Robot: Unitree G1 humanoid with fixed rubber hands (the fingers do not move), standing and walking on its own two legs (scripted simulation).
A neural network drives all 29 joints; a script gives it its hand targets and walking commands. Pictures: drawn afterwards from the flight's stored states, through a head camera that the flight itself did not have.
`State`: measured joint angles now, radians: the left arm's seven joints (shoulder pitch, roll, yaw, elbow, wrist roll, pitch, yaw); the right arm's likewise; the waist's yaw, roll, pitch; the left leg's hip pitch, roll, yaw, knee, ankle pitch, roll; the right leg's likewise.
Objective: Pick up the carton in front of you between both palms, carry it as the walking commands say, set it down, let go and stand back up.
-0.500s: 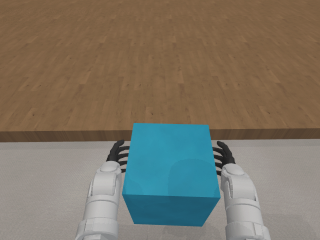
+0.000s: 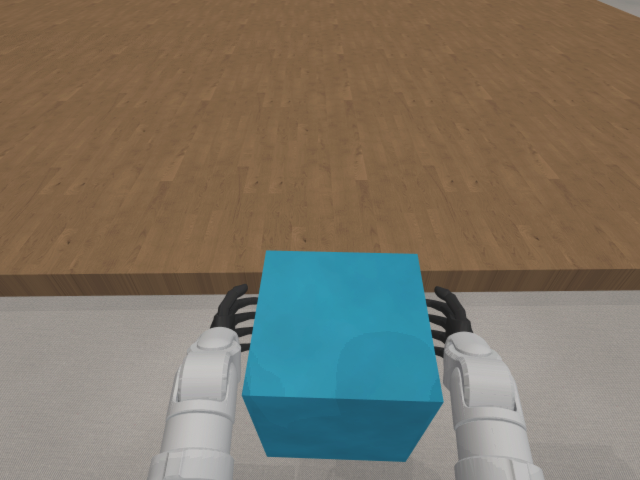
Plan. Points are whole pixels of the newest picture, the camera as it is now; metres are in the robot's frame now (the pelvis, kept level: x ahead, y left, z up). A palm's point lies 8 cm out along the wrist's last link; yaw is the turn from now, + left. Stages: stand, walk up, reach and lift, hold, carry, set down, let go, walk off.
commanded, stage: hold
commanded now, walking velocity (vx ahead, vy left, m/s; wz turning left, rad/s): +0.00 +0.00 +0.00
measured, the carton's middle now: (338, 360) +0.30 +0.00 -0.03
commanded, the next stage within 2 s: carry in 1.08 s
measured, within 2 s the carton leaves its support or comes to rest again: neither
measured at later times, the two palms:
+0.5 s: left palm (223, 337) +0.28 +0.15 +0.05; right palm (460, 343) +0.28 -0.15 +0.05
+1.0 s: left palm (223, 337) +0.28 +0.15 +0.05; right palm (460, 342) +0.28 -0.15 +0.05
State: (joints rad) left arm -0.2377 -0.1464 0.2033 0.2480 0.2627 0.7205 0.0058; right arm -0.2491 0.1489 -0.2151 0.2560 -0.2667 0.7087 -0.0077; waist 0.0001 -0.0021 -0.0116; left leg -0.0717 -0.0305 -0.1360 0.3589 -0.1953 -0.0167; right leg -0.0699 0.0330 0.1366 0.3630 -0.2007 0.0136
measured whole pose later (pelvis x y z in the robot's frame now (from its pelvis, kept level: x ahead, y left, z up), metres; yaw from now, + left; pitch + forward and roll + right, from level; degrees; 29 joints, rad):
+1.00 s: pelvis +0.00 +0.00 +0.00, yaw +0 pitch -7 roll +0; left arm -0.26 -0.15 0.21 0.23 0.28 0.77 0.00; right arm -0.27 0.15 -0.22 0.24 -0.28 0.76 0.00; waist 0.00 0.00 0.00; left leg -0.04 -0.03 -0.13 0.34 -0.19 -0.02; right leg -0.03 0.03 0.13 0.35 -0.19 0.01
